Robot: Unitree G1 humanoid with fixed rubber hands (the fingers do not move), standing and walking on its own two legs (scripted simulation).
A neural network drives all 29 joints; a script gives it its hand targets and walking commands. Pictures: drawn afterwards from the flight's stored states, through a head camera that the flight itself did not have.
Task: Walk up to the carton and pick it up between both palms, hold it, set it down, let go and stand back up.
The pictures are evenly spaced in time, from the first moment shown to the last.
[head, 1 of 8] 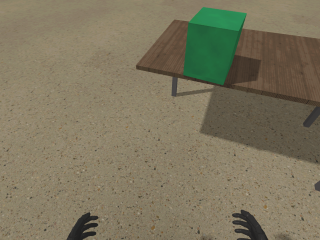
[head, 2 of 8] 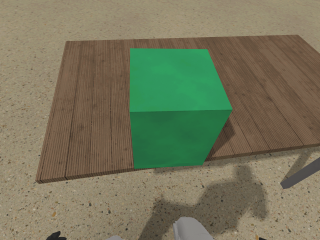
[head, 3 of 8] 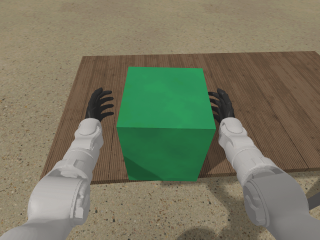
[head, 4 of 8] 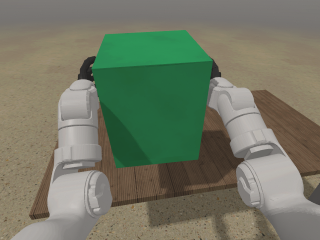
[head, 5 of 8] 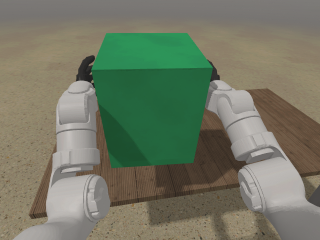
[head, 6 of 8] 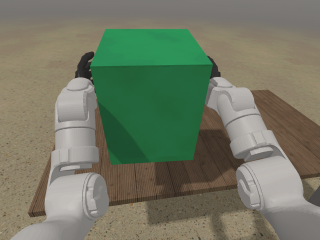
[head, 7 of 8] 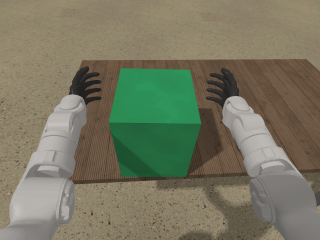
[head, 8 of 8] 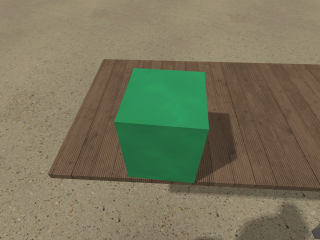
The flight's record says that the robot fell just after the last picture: no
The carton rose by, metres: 0.24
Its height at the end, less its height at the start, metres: +0.00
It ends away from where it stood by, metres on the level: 0.02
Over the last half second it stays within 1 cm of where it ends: yes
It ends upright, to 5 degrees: yes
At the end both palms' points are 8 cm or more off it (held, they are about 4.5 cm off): yes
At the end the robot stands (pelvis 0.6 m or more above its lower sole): yes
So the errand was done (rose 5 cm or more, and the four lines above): yes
